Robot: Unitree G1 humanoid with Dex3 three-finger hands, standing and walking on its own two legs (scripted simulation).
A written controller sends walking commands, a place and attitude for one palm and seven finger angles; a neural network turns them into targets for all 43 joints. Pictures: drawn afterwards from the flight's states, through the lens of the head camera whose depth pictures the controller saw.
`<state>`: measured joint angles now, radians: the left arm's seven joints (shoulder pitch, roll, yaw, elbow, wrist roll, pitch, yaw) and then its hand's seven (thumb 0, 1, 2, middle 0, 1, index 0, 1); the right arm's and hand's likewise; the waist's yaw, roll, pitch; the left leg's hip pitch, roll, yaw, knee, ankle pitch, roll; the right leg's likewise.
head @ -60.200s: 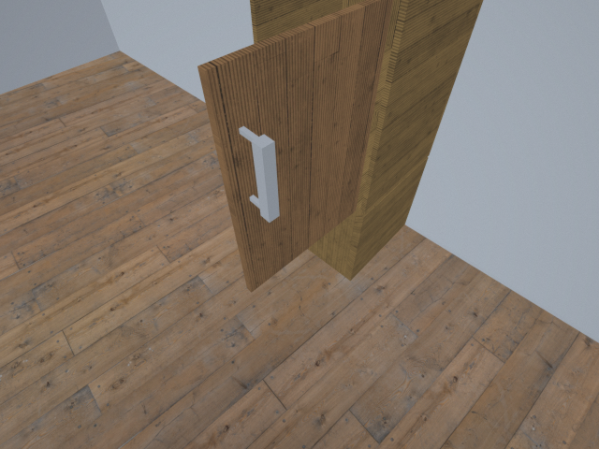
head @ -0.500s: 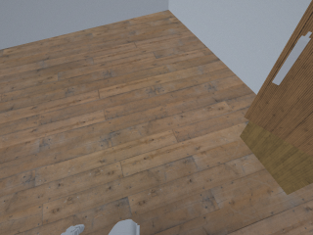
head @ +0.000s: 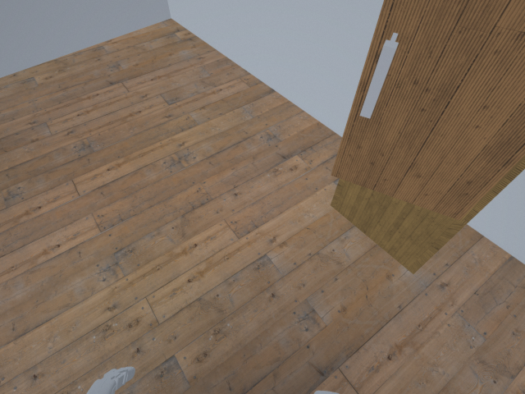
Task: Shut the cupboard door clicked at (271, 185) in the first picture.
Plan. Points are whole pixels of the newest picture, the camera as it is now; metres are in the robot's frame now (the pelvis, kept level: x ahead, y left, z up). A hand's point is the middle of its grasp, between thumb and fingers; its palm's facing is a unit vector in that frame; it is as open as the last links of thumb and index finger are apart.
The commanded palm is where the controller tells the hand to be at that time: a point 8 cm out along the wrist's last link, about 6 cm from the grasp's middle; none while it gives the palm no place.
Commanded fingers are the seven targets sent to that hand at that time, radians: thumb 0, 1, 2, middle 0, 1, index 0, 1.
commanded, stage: turn to face it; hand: left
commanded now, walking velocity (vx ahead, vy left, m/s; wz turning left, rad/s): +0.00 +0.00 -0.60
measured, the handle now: (379, 77) +0.74 -0.22 +0.05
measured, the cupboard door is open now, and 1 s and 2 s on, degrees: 24 24 24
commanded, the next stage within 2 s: take the last steps up to it in 0.60 s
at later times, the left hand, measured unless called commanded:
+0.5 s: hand (159, 385) +0.15 +0.19 -0.18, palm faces -0.21 -0.96 -0.18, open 7.4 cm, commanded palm none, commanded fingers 0.00 0.90 0.90 -0.20 -0.30 -0.20 -0.30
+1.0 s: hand (183, 373) +0.17 +0.15 -0.17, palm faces -0.35 -0.92 -0.16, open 7.4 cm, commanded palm none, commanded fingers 0.00 0.90 0.90 -0.20 -0.30 -0.20 -0.30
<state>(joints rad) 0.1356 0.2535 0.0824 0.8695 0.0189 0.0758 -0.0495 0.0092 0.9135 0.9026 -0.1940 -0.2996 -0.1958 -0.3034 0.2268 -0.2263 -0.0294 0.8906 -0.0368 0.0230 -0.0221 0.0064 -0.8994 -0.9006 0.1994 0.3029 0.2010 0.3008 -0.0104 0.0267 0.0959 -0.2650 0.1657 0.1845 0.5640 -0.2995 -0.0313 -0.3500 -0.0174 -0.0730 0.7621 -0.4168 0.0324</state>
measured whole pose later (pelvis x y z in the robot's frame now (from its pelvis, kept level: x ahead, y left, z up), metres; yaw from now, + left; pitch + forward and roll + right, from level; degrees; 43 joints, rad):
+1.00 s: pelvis +0.07 -0.01 +0.00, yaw -22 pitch +1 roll -2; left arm 0.27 0.19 0.05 1.01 0.03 0.01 -0.02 0.01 0.91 0.90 -0.20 -0.30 -0.20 -0.30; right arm 0.27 -0.22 -0.05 0.98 -0.03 0.02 0.00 0.01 -0.91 -0.90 0.19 0.30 0.20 0.30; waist -0.02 -0.01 0.02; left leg -0.42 0.07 0.09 0.78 -0.38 -0.04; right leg -0.13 0.00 -0.01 0.43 -0.31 0.00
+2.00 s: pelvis +0.25 -0.18 +0.00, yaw -27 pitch -1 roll +0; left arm 0.22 0.17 0.03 1.02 0.02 0.03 0.03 0.00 0.92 0.90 -0.20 -0.30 -0.20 -0.30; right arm 0.11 -0.19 -0.02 0.95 -0.02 0.04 -0.03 0.00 -0.91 -0.90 0.19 0.30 0.19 0.30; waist 0.04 -0.01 0.07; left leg -0.32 0.01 0.08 0.55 -0.22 0.04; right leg -0.25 0.00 -0.12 0.56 -0.30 -0.04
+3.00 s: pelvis +0.26 -0.11 +0.00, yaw -26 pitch -1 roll -1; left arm 0.41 0.15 -0.02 1.08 0.02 0.00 0.04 0.01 0.91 0.90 -0.20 -0.30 -0.20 -0.30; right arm 0.27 -0.16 0.00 1.07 -0.01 0.01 -0.02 0.01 -0.92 -0.90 0.20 0.30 0.20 0.30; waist 0.02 -0.03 0.00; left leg -0.26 -0.09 0.07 0.41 -0.13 0.13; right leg -0.22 -0.05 -0.03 0.44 -0.20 0.02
